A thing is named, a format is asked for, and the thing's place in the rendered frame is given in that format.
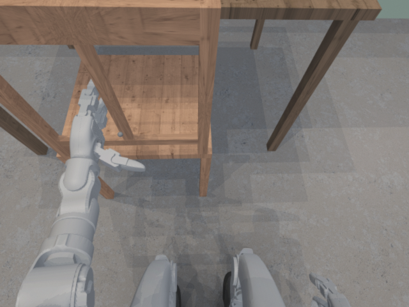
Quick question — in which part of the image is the robot right thigh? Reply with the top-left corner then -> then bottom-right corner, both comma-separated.
231,253 -> 286,307

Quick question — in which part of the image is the left robot upper arm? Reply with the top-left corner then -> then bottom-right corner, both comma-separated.
18,263 -> 95,307

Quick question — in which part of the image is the robot right hand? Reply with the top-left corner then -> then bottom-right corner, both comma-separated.
309,272 -> 351,307

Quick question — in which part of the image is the right robot shin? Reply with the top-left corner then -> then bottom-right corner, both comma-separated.
229,248 -> 253,307

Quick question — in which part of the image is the table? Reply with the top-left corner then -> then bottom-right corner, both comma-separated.
0,0 -> 382,155

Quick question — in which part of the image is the robot left hand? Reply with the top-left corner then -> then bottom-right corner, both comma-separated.
70,79 -> 146,172

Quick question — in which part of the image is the chair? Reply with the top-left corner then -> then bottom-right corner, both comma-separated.
0,0 -> 221,199

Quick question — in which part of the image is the left robot forearm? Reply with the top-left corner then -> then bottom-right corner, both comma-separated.
15,157 -> 101,307

